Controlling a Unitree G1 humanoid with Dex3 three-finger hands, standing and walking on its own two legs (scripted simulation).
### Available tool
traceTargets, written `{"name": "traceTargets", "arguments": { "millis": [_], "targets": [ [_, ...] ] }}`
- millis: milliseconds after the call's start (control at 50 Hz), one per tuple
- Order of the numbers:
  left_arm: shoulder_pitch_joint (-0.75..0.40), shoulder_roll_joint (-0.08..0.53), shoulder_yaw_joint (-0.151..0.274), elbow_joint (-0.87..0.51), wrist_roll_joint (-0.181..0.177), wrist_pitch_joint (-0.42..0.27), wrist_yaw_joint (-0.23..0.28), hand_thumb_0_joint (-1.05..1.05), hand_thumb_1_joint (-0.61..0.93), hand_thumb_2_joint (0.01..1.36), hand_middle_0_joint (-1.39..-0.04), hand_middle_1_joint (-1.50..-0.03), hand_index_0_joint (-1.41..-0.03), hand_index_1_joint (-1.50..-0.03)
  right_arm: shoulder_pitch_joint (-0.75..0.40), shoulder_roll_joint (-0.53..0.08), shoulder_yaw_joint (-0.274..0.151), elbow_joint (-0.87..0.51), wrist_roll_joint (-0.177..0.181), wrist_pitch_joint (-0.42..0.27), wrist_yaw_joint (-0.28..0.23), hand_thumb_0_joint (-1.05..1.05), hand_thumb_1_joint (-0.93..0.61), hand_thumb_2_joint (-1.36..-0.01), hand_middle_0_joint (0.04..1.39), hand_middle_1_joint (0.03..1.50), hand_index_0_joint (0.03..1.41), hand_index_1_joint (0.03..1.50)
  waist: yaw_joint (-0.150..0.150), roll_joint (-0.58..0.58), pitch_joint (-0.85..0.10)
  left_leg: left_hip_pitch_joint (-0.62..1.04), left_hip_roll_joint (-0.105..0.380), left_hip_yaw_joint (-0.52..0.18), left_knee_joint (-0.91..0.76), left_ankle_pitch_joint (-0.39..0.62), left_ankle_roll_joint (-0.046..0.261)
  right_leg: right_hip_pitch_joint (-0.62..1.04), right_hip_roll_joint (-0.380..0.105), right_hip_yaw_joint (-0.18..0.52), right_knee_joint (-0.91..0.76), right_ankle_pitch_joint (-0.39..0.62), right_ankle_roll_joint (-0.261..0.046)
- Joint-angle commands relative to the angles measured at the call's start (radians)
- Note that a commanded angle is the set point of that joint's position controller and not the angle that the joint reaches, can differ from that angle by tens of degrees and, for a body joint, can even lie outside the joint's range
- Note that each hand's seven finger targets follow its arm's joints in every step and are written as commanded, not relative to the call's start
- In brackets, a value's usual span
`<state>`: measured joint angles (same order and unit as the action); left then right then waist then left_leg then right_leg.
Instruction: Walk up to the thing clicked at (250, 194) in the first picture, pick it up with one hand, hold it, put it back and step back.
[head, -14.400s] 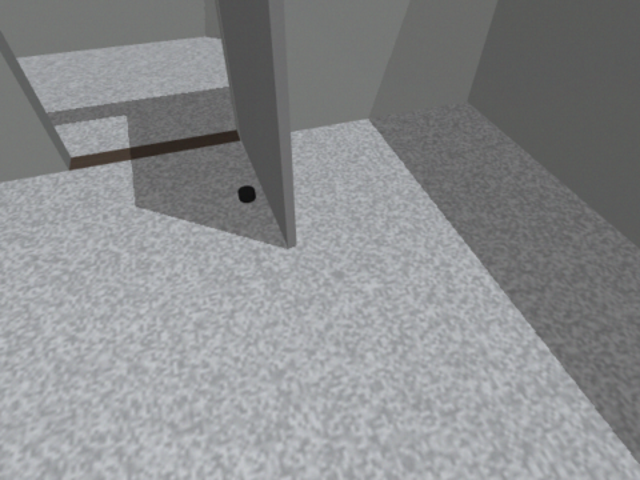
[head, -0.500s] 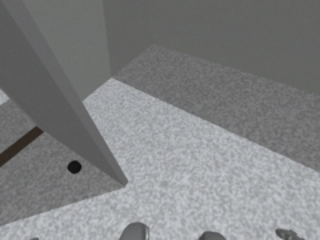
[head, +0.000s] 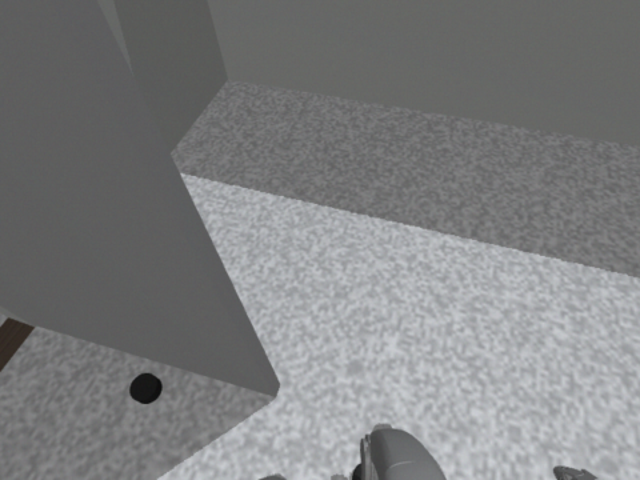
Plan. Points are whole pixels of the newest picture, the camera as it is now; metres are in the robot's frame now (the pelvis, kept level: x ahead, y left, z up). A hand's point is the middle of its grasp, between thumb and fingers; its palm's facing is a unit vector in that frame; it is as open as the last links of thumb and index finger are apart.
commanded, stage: walk up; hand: left
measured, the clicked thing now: (146, 388) +0.48 +0.52 -0.72
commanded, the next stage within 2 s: none
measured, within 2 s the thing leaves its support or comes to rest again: neither
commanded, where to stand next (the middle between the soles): +0.01 +0.53 m, yaw -29 degrees
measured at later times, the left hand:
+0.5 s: hand out of the picture +0.12 +0.58 -0.14, palm faces -0.16 -0.73 -0.66, open 7.4 cm
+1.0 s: hand out of the picture +0.11 +0.79 -0.12, palm faces -0.28 -0.71 -0.65, open 7.4 cm
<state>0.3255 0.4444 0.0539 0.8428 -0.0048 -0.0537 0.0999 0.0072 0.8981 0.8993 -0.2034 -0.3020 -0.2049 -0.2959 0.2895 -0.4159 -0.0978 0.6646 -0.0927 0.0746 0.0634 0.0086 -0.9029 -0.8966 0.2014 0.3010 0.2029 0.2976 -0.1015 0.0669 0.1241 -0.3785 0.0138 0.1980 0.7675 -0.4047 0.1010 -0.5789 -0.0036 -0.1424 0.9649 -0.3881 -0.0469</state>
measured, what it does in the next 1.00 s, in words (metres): steps to the left, turning right: right foot, then left foot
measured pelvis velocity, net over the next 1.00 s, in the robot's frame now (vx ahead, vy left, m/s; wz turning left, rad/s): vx -0.07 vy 0.50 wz -0.34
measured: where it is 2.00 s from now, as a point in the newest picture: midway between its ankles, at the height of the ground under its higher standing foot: outside the picture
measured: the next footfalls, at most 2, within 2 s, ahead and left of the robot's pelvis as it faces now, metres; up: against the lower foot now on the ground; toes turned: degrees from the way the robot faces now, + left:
right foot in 0.04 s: +0.11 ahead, -0.07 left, +0.00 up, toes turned -8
left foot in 0.38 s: +0.05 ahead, +0.38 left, +0.00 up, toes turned -7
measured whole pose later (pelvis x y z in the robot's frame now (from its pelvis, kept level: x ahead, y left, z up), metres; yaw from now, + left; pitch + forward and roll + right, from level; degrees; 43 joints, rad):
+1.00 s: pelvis -0.07 +0.50 -0.04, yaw -20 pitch -2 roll +1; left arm 0.32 0.46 0.07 0.77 0.06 -0.05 0.10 0.01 0.89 0.90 -0.21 -0.30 -0.21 -0.30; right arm 0.22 -0.52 -0.13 0.66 -0.05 0.14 0.07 0.01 -0.91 -0.90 0.20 0.30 0.20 0.30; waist 0.01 0.11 0.12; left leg -0.45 0.09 -0.05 1.10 -0.57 0.01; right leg -0.65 -0.11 0.17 0.87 -0.22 0.03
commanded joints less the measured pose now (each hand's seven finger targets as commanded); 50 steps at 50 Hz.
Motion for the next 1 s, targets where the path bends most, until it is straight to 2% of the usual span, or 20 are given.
{"name": "traceTargets", "arguments": {
  "millis": [0, 20, 60, 100, 140, 180, 300, 360, 380, 400, 420, 460, 560, 620, 640, 680, 720, 840, 920, 980],
  "targets": [
    [0.396, 0.265, 0.119, -0.006, 0.013, -0.009, 0.041, 0.000, 0.900, 0.900, -0.200, -0.300, -0.200, -0.300, -0.178, -0.176, -0.061, -0.200, 0.012, -0.025, -0.012, 0.000, -0.900, -0.900, 0.200, 0.300, 0.200, 0.300, 0.213, -0.036, -0.224, -0.185, 0.114, -0.104, 0.178, 0.597, -0.114, 0.566, -0.053, 0.114, -0.416, 0.258, -0.065],
    [0.395, 0.326, 0.142, -0.039, 0.031, -0.012, 0.052, 0.000, 0.900, 0.900, -0.200, -0.300, -0.200, -0.300, -0.100, -0.131, -0.047, -0.199, 0.022, -0.026, -0.011, 0.000, -0.900, -0.900, 0.200, 0.300, 0.200, 0.300, 0.215, -0.263, -0.245, -0.484, 0.028, -0.152, 0.422, -0.072, -0.165, 0.755, -0.283, 0.488, -0.446, 0.335, -0.173],
    [0.171, 0.354, 0.136, -0.155, 0.013, -0.015, 0.070, 0.000, 0.900, 0.900, -0.200, -0.300, -0.200, -0.300, -0.025, -0.230, -0.082, -0.184, 0.021, 0.007, -0.035, 0.000, -0.900, -0.900, 0.200, 0.300, 0.200, 0.300, 0.114, -0.120, -0.250, -0.487, 0.069, -0.388, 0.781, -0.226, -0.182, 0.510, -0.576, 0.869, -0.529, 0.306, -0.383],
    [0.109, 0.308, 0.110, -0.171, 0.004, -0.029, 0.069, 0.000, 0.900, 0.900, -0.200, -0.300, -0.200, -0.300, -0.096, -0.252, -0.090, -0.164, 0.022, 0.012, -0.030, 0.000, -0.900, -0.900, 0.200, 0.300, 0.200, 0.300, 0.094, 0.028, -0.126, -0.409, 0.116, -0.398, 0.770, -0.091, -0.137, 0.265, -0.437, 0.683, -0.542, 0.140, -0.305],
    [0.031, 0.327, 0.120, -0.178, 0.030, -0.029, 0.055, 0.000, 0.900, 0.900, -0.200, -0.300, -0.200, -0.300, -0.041, -0.247, -0.087, -0.131, 0.023, 0.017, -0.004, 0.000, -0.900, -0.900, 0.200, 0.300, 0.200, 0.300, 0.046, -0.076, -0.115, -0.303, 0.103, -0.356, 0.699, -0.008, -0.109, 0.137, -0.304, 0.487, -0.491, 0.005, -0.197],
    [0.012, 0.346, 0.131, -0.174, 0.050, -0.031, 0.041, 0.000, 0.900, 0.900, -0.200, -0.300, -0.200, -0.300, -0.021, -0.238, -0.089, -0.117, 0.019, 0.020, 0.016, 0.000, -0.900, -0.900, 0.200, 0.300, 0.200, 0.300, 0.044, -0.143, -0.110, -0.242, 0.106, -0.310, 0.610, 0.009, -0.103, 0.056, -0.234, 0.404, -0.466, -0.110, -0.163],
    [0.088, 0.411, 0.155, -0.142, 0.063, -0.032, 0.025, 0.000, 0.900, 0.900, -0.200, -0.300, -0.200, -0.300, -0.089, -0.224, -0.086, -0.129, 0.025, 0.019, 0.023, 0.000, -0.900, -0.900, 0.200, 0.300, 0.200, 0.300, 0.119, -0.243, -0.130, -0.193, 0.080, -0.202, 0.298, -0.164, -0.079, 0.081, -0.223, 0.480, -0.410, -0.099, -0.173],
    [0.000, 0.362, 0.129, -0.154, 0.051, -0.021, 0.028, 0.000, 0.900, 0.900, -0.200, -0.300, -0.200, -0.300, 0.103, -0.242, -0.104, -0.069, 0.020, 0.000, 0.015, 0.000, -0.900, -0.900, 0.200, 0.300, 0.200, 0.300, 0.003, -0.154, -0.212, 0.082, 0.033, -0.187, -0.009, -0.105, -0.063, -0.042, -0.160, 0.368, -0.179, 0.046, -0.089],
    [-0.016, 0.268, 0.100, -0.151, 0.047, -0.013, 0.033, 0.000, 0.900, 0.900, -0.200, -0.300, -0.200, -0.300, 0.182, -0.294, -0.120, -0.053, 0.003, -0.010, 0.005, 0.000, -0.900, -0.900, 0.200, 0.300, 0.200, 0.300, -0.060, 0.093, -0.173, 0.136, 0.111, -0.350, -0.253, -0.194, -0.044, -0.190, 0.003, 0.196, 0.131, -0.013, -0.032],
    [-0.079, 0.224, 0.082, -0.173, 0.030, -0.017, 0.056, 0.000, 0.900, 0.900, -0.200, -0.300, -0.200, -0.300, 0.066, -0.430, -0.138, -0.082, 0.016, -0.014, -0.008, 0.000, -0.900, -0.900, 0.200, 0.300, 0.200, 0.300, -0.051, 0.389, -0.102, 0.053, 0.312, -0.709, -0.385, -0.041, 0.049, -0.373, 0.134, 0.141, 0.301, -0.265, 0.010],
    [-0.119, 0.254, 0.076, -0.158, 0.036, -0.022, 0.069, 0.000, 0.900, 0.900, -0.200, -0.300, -0.200, -0.300, -0.043, -0.428, -0.134, -0.099, 0.022, -0.020, -0.017, 0.000, -0.900, -0.900, 0.200, 0.300, 0.200, 0.300, -0.014, 0.305, -0.039, -0.049, 0.384, -0.818, -0.421, -0.010, 0.140, -0.332, 0.049, 0.208, 0.375, -0.228, -0.009],
    [-0.031, 0.263, 0.090, -0.076, 0.006, -0.021, 0.052, 0.000, 0.900, 0.900, -0.200, -0.300, -0.200, -0.300, -0.082, -0.299, -0.100, -0.121, 0.012, -0.024, -0.029, 0.000, -0.900, -0.900, 0.200, 0.300, 0.200, 0.300, 0.019, 0.097, -0.030, 0.000, 0.275, -0.553, -0.233, 0.248, 0.104, -0.280, 0.033, 0.206, 0.374, -0.156, 0.014],
    [0.103, 0.204, 0.076, -0.051, -0.015, -0.020, 0.025, 0.000, 0.900, 0.900, -0.200, -0.300, -0.200, -0.300, -0.095, -0.235, -0.069, -0.140, 0.007, -0.017, -0.036, 0.000, -0.900, -0.900, 0.200, 0.300, 0.200, 0.300, 0.059, 0.214, -0.120, 0.078, 0.223, -0.366, -0.091, 0.640, 0.113, 0.016, -0.007, 0.057, 0.054, -0.102, 0.011],
    [0.297, 0.258, 0.108, -0.026, 0.009, -0.033, 0.045, 0.000, 0.900, 0.900, -0.200, -0.300, -0.200, -0.300, -0.129, -0.172, -0.039, -0.172, 0.028, 0.004, -0.027, 0.000, -0.900, -0.900, 0.200, 0.300, 0.200, 0.300, 0.193, -0.023, -0.184, -0.192, 0.095, -0.231, 0.253, 0.454, -0.024, 0.514, -0.068, 0.239, -0.438, 0.246, -0.017],
    [0.289, 0.323, 0.127, -0.069, 0.028, -0.035, 0.053, 0.000, 0.900, 0.900, -0.200, -0.300, -0.200, -0.300, -0.025, -0.121, -0.021, -0.164, 0.037, 0.005, -0.027, 0.000, -0.900, -0.900, 0.200, 0.300, 0.200, 0.300, 0.160, -0.220, -0.240, -0.437, 0.028, -0.234, 0.405, -0.186, -0.091, 0.713, -0.332, 0.645, -0.434, 0.443, -0.085],
    [0.166, 0.359, 0.127, -0.136, 0.017, -0.026, 0.059, 0.000, 0.900, 0.900, -0.200, -0.300, -0.200, -0.300, -0.018, -0.224, -0.060, -0.150, 0.029, 0.036, -0.051, 0.000, -0.900, -0.900, 0.200, 0.300, 0.200, 0.300, 0.124, -0.034, -0.274, -0.397, 0.064, -0.377, 0.648, -0.232, -0.086, 0.491, -0.493, 0.817, -0.493, 0.374, -0.245],
    [0.069, 0.323, 0.113, -0.152, 0.026, -0.030, 0.057, 0.000, 0.900, 0.900, -0.200, -0.300, -0.200, -0.300, -0.062, -0.251, -0.081, -0.140, 0.025, 0.033, -0.041, 0.000, -0.900, -0.900, 0.200, 0.300, 0.200, 0.300, 0.093, -0.006, -0.124, -0.358, 0.099, -0.393, 0.723, -0.098, -0.101, 0.252, -0.392, 0.691, -0.514, 0.071, -0.236],
    [0.013, 0.345, 0.134, -0.150, 0.050, -0.019, 0.031, 0.000, 0.900, 0.900, -0.200, -0.300, -0.200, -0.300, -0.012, -0.216, -0.082, -0.099, 0.023, 0.046, -0.004, 0.000, -0.900, -0.900, 0.200, 0.300, 0.200, 0.300, 0.084, -0.192, -0.093, -0.207, 0.079, -0.250, 0.589, 0.001, -0.104, 0.026, -0.188, 0.441, -0.463, -0.225, -0.131],
    [0.046, 0.380, 0.152, -0.118, 0.058, -0.007, 0.026, 0.000, 0.900, 0.900, -0.200, -0.300, -0.200, -0.300, -0.009, -0.226, -0.083, -0.076, 0.042, 0.050, 0.001, 0.000, -0.900, -0.900, 0.200, 0.300, 0.200, 0.300, 0.126, -0.288, -0.126, -0.132, 0.044, -0.186, 0.341, -0.214, -0.093, 0.058, -0.187, 0.515, -0.470, -0.280, -0.126],
    [-0.039, 0.361, 0.142, -0.108, 0.046, 0.014, 0.029, 0.000, 0.900, 0.900, -0.200, -0.300, -0.200, -0.300, 0.166, -0.237, -0.100, -0.005, 0.046, 0.041, 0.005, 0.000, -0.900, -0.900, 0.200, 0.300, 0.200, 0.300, 0.034, -0.246, -0.179, 0.142, 0.000, -0.127, 0.014, -0.191, -0.061, -0.074, -0.151, 0.420, -0.390, -0.214, -0.039]
  ]
}}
